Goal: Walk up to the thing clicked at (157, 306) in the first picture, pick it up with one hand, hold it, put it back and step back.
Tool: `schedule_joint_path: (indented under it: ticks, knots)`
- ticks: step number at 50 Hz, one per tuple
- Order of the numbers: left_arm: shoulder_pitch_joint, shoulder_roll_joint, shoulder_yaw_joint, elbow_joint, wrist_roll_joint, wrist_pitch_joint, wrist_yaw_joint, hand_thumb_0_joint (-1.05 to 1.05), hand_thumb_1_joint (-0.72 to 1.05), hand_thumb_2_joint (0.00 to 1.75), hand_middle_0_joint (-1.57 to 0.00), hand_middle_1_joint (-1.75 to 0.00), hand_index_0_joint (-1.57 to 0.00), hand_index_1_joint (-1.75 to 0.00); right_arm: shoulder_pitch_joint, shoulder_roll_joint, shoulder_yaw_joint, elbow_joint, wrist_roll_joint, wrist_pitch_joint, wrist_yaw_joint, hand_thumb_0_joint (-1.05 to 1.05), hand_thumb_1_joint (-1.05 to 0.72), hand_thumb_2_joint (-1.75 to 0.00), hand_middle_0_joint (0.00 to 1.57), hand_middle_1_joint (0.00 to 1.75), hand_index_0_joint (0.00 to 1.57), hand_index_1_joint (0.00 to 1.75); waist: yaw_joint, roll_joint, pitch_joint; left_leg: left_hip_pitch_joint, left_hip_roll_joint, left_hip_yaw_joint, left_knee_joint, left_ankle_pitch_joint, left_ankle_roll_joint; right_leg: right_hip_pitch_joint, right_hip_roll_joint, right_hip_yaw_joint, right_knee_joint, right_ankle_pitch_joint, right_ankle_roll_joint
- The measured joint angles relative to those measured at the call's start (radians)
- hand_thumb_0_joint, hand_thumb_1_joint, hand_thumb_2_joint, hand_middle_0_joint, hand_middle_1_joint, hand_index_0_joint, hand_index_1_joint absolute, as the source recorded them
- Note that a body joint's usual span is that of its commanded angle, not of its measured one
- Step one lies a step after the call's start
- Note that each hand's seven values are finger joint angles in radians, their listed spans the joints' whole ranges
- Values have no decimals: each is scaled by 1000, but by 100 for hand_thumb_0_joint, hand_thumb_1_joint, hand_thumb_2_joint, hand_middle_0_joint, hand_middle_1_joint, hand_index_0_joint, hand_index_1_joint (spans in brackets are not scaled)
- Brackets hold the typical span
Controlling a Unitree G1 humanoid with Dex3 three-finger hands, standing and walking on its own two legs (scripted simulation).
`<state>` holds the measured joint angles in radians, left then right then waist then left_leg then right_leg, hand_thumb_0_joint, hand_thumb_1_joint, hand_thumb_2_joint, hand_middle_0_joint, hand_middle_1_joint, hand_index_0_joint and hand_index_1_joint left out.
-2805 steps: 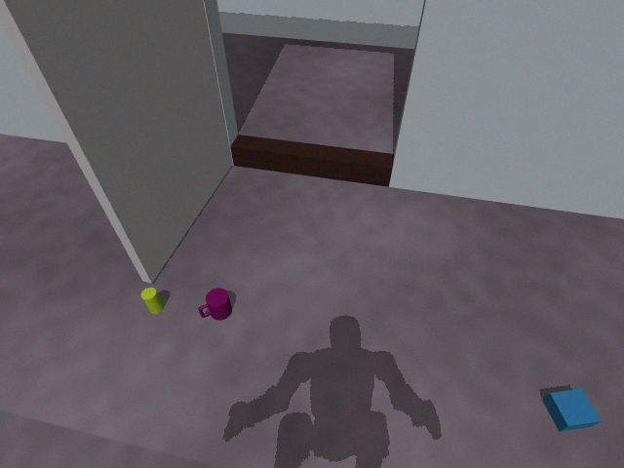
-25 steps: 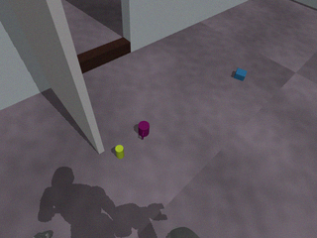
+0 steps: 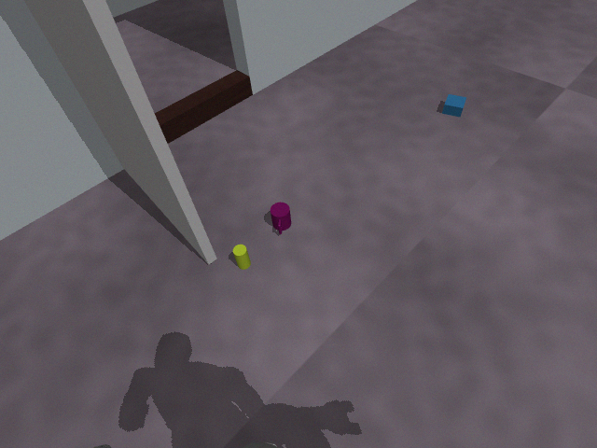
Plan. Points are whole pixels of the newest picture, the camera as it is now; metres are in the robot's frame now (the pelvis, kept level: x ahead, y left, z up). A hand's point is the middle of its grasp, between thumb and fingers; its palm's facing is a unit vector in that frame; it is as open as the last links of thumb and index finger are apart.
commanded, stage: step back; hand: left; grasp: from above
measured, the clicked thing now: (242, 257) +0.88 +0.27 -0.72
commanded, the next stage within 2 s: stand in 1.62 s
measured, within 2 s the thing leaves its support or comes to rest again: neither
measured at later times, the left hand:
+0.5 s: hand out of the picture -0.12 +0.25 -0.17, palm faces -0.01 -0.92 -0.39, open 7.4 cm
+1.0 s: hand out of the picture -0.16 +0.26 -0.14, palm faces +0.04 -0.92 -0.38, open 7.4 cm
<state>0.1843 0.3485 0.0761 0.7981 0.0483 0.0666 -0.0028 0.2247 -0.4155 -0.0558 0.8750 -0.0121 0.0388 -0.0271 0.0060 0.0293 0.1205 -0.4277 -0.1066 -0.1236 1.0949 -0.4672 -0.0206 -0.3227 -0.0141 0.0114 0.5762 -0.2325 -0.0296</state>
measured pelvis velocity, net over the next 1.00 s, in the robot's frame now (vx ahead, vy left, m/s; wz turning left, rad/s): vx -0.21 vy -0.02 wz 0.06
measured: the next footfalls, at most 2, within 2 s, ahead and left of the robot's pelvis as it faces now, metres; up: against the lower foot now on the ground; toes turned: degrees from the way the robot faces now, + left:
left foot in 0.14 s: -0.05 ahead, +0.12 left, +0.00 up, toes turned +2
right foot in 0.50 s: -0.18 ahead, -0.17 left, +0.00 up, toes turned +2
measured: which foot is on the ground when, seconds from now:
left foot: up 0.00-0.12, down 0.14-0.54, up 0.56-0.78, down 0.80-1.00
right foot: down 0.00-0.16, up 0.18-0.48, down 0.50-0.84, up 0.86-1.00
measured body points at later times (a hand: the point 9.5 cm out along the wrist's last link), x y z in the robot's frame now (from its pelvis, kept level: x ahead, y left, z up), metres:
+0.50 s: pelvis -0.18 -0.03 -0.02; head -0.14 -0.02 +0.43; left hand -0.12 +0.29 -0.14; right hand -0.03 -0.35 -0.11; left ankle -0.09 +0.11 -0.73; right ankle -0.22 -0.17 -0.74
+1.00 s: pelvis -0.21 -0.02 +0.00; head -0.20 -0.02 +0.45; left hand -0.16 +0.31 -0.12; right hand -0.16 -0.33 -0.12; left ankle -0.23 +0.10 -0.73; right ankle -0.20 -0.15 -0.70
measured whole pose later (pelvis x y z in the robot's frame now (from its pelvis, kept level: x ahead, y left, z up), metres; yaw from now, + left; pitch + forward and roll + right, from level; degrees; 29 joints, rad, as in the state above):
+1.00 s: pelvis -0.21 -0.02 +0.00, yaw +4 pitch -2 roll +0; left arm 0.21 0.41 0.07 0.95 0.02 0.01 -0.02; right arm 0.29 -0.35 -0.06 0.98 -0.05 -0.04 0.03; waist -0.01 -0.03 0.06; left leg -0.18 -0.02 -0.04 0.50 -0.28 0.02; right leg -0.37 -0.03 0.01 0.86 -0.47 -0.02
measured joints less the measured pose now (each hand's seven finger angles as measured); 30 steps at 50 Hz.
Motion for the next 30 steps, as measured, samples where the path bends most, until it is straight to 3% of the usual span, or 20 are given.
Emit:
schedule_joint_path:
  ticks: [4, 6, 7, 9, 12, 14, 17, 20, 24, 26, 27, 29, 30]
  knots:
    - [-63, 15, 1, -54, -1, -9, 16, 1, 90, 90, -21, -30, -21, -30, 22, 18, 5, 15, -10, -1, -2, 0, -90, -90, 20, 30, 20, 30, -17, -12, 37, 111, 48, 53, -211, -49, -2, -55, -9, -53, 24, 31, -3]
    - [-91, 26, -1, -73, -8, -6, 17, 1, 90, 90, -21, -30, -21, -30, 25, 30, 8, 16, -14, -8, 3, 0, -90, -90, 20, 30, 20, 30, -23, -30, 53, 176, 70, 84, -377, 9, 9, -90, -20, -74, 60, 36, 0]
    - [-105, 33, -2, -77, -12, -2, 16, 1, 90, 90, -21, -30, -20, -30, 21, 40, 7, 19, -16, -12, 4, 0, -90, -90, 20, 30, 20, 30, -24, -50, 65, 200, 65, 96, -444, 79, 20, -107, -32, -75, 87, 35, 4]
    - [-116, 47, 0, -66, -20, 12, 14, 1, 90, 90, -21, -30, -20, -30, 5, 69, 10, 27, -25, -12, 10, 0, -90, -90, 20, 30, 20, 30, -7, -121, 88, 211, 30, 132, -464, 117, 38, -126, -56, -27, 124, 10, 8]
    - [-95, 23, -9, -26, -25, 35, 7, 1, 90, 90, -20, -30, -20, -30, 9, 60, 17, 19, -35, -11, 20, 0, -90, -90, 21, 30, 21, 30, -36, -79, 57, 174, 72, 99, -447, 134, 52, -172, 40, 35, 368, -237, 20]
    - [-75, 19, -11, -10, -31, 39, 0, 1, 90, 90, -21, -30, -20, -30, 4, 57, 18, 17, -43, -11, 14, 0, -90, -90, 21, 30, 21, 30, -35, -61, 35, 162, 99, 87, -479, 171, 50, -182, 97, 89, 537, -264, 20]
    - [-40, 33, -2, -1, -35, 31, -4, 1, 90, 90, -21, -30, -20, -30, -20, 55, 19, 1, -40, -16, 10, 0, -90, -90, 21, 30, 21, 30, -9, -70, 6, 129, 121, 101, -521, 224, 39, -154, 121, 143, 642, -249, 27]
    - [-14, 50, 4, 20, -31, 18, 1, 1, 90, 90, -21, -30, -20, -30, -63, 46, 13, -26, -35, -22, 12, 0, -90, -90, 21, 30, 21, 30, 10, -77, 11, 89, 137, 115, -523, 258, 34, -63, 88, 135, 520, -256, 48]
    - [30, 59, -6, 75, -29, -14, -2, 1, 90, 90, -21, -30, -20, -30, -125, 25, 9, -55, -36, -20, 23, 0, -90, -90, 21, 30, 21, 30, 29, -67, 13, 28, 167, 154, -466, 264, 25, 97, 20, 70, 137, -245, 45]
    - [31, 30, -8, 126, -20, -30, 0, 1, 90, 90, -20, -30, -20, -30, -147, -2, -1, -51, -33, -11, 25, 0, -90, -90, 21, 30, 21, 30, 16, 8, 31, 1, 205, 115, -407, 248, 34, 143, 58, 31, 45, -164, 37]
    - [41, 15, -11, 140, -13, -36, -3, 1, 90, 90, -20, -30, -20, -30, -142, -7, -5, -43, -30, -4, 23, 0, -90, -90, 21, 30, 21, 30, 7, 36, 26, -12, 199, 79, -377, 183, 42, 145, 71, 15, 45, -154, 34]
    - [78, 10, -19, 150, -3, -38, -9, 1, 90, 90, -21, -30, -20, -30, -110, 4, -7, -16, -24, 7, 20, 0, -90, -90, 20, 30, 20, 30, 32, 20, -20, -28, 138, 40, -308, 46, 31, 117, 51, 34, 65, -154, 19]
    - [93, 9, -19, 156, -1, -37, -10, 1, 90, 90, -21, -30, -20, -30, -94, 8, -6, -1, -21, 10, 24, 0, -90, -90, 20, 30, 20, 30, 45, 6, -39, -29, 110, 32, -267, 23, 27, 107, 36, 50, 66, -151, 14]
